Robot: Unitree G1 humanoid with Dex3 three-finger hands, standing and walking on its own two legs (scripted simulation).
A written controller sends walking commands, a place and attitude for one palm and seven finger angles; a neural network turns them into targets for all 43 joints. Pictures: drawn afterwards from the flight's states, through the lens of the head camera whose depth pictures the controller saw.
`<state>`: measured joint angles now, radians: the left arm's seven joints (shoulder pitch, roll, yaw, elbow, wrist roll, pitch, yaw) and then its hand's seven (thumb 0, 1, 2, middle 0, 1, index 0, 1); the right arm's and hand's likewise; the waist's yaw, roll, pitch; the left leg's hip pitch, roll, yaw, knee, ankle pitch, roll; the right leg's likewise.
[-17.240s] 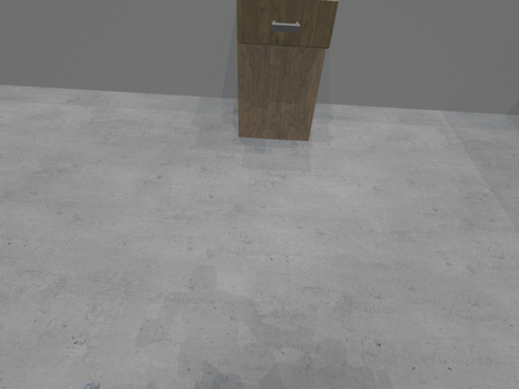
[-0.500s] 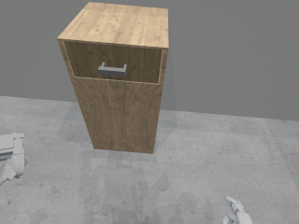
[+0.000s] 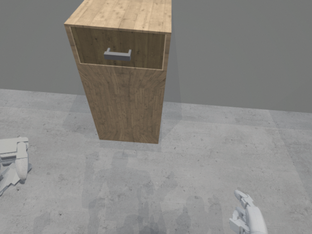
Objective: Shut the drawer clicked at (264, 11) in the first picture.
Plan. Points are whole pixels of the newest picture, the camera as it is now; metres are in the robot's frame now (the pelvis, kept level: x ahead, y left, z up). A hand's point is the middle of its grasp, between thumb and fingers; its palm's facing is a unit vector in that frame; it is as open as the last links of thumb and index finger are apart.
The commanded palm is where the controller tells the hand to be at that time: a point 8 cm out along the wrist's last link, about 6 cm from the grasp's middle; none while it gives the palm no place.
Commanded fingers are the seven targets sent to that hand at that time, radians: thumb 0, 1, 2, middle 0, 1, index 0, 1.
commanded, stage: stop stepping back and stand still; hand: left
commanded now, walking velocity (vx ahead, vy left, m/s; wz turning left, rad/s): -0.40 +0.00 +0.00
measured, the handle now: (118, 53) +0.82 +0.22 +0.01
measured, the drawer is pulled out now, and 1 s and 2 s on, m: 0.00 0.00 0.00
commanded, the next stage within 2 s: let the arm hang, fingers relaxed in 0.78 s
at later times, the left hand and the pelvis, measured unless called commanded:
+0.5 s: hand out of the picture +0.07 +0.23 +0.16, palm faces +0.38 -0.82 -0.42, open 3.3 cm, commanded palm +0.02 +0.27 +0.18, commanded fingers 0.00 0.90 0.90 -1.40 -1.60 -1.40 -1.60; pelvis -0.11 -0.01 +0.00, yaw -1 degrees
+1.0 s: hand out of the picture +0.07 +0.22 +0.00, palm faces +0.21 -0.89 -0.41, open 3.1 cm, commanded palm none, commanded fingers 0.00 0.90 0.90 -1.12 -1.30 -1.12 -1.30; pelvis -0.13 -0.02 -0.02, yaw +2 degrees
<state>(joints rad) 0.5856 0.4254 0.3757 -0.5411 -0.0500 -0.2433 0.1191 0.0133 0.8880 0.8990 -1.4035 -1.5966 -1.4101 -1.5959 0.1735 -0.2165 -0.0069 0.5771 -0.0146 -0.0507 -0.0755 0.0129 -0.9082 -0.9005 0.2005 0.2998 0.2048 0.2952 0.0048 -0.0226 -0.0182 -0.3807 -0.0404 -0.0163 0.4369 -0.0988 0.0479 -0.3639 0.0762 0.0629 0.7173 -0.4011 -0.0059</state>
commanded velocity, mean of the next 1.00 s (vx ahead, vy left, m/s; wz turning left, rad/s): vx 0.12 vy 0.02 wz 0.00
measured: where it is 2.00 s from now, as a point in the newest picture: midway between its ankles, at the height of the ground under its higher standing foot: outside the picture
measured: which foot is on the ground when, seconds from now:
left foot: down 0.00-0.18, up 0.20-0.36, down 0.38-1.00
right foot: up 0.00-0.16, down 0.18-1.00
